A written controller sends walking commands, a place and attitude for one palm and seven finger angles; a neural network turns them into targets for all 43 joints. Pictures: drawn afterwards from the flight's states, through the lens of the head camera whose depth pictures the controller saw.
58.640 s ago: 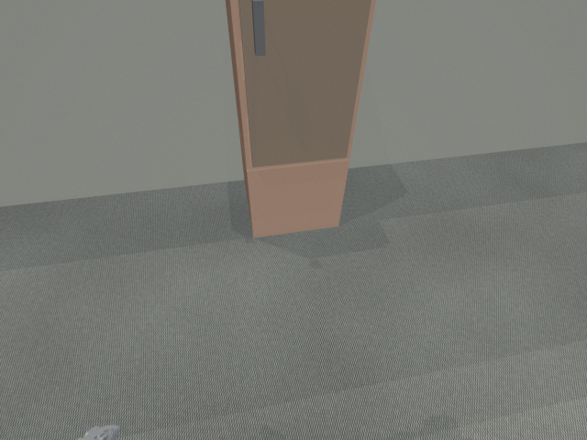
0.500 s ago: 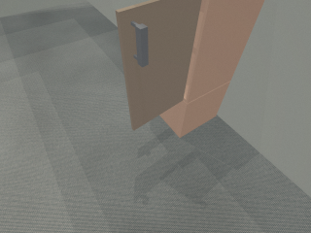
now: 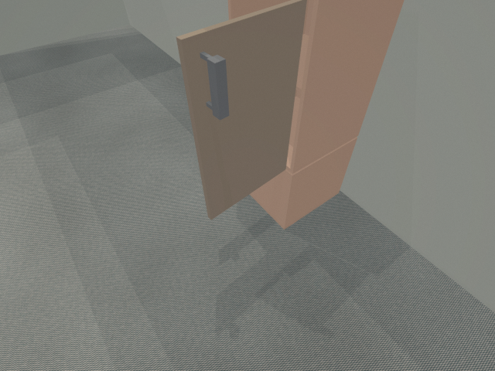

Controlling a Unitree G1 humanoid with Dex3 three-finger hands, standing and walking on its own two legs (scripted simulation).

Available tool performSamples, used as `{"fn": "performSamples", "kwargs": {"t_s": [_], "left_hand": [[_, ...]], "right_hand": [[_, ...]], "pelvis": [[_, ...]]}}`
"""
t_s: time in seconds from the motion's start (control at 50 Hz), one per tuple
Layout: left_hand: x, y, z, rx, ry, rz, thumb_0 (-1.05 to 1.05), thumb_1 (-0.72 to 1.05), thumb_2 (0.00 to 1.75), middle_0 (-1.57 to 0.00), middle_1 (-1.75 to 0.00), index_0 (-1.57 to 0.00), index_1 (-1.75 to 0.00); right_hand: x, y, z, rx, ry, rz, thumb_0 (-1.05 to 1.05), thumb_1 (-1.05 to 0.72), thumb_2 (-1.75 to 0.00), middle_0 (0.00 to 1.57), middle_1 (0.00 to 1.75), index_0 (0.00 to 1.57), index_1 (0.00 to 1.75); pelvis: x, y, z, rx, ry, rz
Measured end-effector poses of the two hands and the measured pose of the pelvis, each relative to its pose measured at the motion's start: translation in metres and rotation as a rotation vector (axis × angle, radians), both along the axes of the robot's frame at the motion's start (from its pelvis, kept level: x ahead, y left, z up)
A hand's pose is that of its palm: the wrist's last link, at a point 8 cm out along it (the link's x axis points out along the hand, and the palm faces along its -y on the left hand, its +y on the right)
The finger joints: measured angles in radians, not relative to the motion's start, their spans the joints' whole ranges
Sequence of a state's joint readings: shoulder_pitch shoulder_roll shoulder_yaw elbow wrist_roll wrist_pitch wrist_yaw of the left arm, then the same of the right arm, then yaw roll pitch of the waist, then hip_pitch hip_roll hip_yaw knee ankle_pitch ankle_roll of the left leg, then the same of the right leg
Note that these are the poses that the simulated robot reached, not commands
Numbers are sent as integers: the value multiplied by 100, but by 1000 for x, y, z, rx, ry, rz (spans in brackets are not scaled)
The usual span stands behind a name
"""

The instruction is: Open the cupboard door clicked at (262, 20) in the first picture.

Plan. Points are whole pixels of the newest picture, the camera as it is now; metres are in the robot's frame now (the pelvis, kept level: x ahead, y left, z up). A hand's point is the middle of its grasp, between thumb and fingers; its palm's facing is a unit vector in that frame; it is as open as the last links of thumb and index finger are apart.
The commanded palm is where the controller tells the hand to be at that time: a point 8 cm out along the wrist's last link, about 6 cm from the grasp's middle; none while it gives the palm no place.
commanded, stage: let the arm hang, fingers relaxed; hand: left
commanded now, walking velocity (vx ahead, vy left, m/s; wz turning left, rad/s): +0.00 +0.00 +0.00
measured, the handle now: (212, 85) +0.64 +0.11 +0.14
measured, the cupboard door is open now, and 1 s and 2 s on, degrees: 95 95 95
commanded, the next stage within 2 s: look to check the result in 0.10 s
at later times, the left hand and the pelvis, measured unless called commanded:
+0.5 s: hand out of the picture +0.02 +0.20 -0.17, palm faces +0.02 -0.97 -0.25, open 7.4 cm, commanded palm none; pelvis +0.00 +0.00 +0.00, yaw +0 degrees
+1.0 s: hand out of the picture +0.08 +0.22 -0.15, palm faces +0.00 -0.95 -0.33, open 7.4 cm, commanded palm none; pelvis +0.01 -0.01 +0.00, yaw +0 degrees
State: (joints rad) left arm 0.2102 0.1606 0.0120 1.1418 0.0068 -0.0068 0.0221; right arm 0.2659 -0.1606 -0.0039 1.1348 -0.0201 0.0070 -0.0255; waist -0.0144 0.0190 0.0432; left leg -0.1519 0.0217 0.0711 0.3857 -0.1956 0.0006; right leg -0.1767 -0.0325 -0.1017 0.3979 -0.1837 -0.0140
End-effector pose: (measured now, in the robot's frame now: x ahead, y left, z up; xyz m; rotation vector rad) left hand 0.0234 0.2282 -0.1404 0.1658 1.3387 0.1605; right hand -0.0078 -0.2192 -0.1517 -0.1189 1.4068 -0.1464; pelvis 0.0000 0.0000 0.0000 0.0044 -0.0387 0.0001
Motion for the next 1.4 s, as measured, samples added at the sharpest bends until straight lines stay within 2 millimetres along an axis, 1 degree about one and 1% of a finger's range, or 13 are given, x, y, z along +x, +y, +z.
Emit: {"fn": "performSamples", "kwargs": {"t_s": [0.22, 0.32, 0.4, 0.52, 0.8, 0.96, 1.18, 1.4], "left_hand": [[-13, 4, 0, 10, 40, 7, 0, 91, 90, -20, -30, -20, -30], [-16, 8, 2, 21, 50, 12, 0, 91, 90, -20, -30, -20, -30], [-15, 11, 4, 31, 47, 11, 0, 91, 90, -20, -30, -20, -30], [-5, 16, 6, 44, 24, 3, 0, 91, 90, -20, -30, -20, -30], [32, 30, 17, 85, -57, -28, 0, 90, 90, -20, -30, -20, -30], [48, 39, 24, 114, -86, -44, 0, 90, 90, -20, -30, -20, -30], [59, 42, 27, 130, -86, -58, 0, 90, 90, -20, -30, -20, -30], [66, 39, 26, 126, -80, -64, 0, 90, 90, -20, -30, -20, -30]], "right_hand": [[-8, -3, 0, -3, 26, -10, 1, -90, -90, 20, 30, 20, 30], [-5, -7, 1, -9, 23, -6, 1, -90, -90, 20, 30, 20, 30], [1, -12, 1, -18, 10, -1, 1, -90, -90, 20, 30, 20, 30], [14, -21, 3, -35, -19, 9, 1, -90, -90, 20, 30, 20, 30], [48, -50, 12, -86, -86, 41, 1, -90, -90, 20, 30, 20, 30], [63, -64, 17, -109, -110, 57, 1, -90, -90, 20, 30, 20, 30], [75, -77, 20, -126, -113, 69, 1, -90, -90, 20, 30, 21, 30], [81, -81, 22, -133, -107, 67, 1, -90, -90, 20, 30, 21, 30]], "pelvis": [[-1, -2, 0, -2, 5, -2], [0, -2, 0, -2, 5, -2], [0, -3, 1, -2, 5, -2], [1, -4, 1, -2, 5, -1], [5, -8, 3, -1, 6, 2], [8, -12, 4, -1, 8, 4], [13, -16, 5, -2, 14, 2], [21, -18, 5, -2, 18, -1]]}}
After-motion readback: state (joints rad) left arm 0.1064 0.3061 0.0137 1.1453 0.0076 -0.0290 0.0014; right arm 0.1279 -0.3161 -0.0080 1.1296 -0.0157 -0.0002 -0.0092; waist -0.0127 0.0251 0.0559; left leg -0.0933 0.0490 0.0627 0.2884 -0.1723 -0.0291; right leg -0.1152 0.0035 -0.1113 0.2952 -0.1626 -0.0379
